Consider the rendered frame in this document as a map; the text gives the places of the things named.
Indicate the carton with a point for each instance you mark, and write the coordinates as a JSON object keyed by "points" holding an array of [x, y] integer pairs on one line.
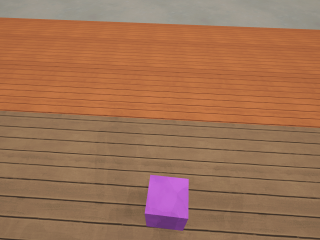
{"points": [[167, 204]]}

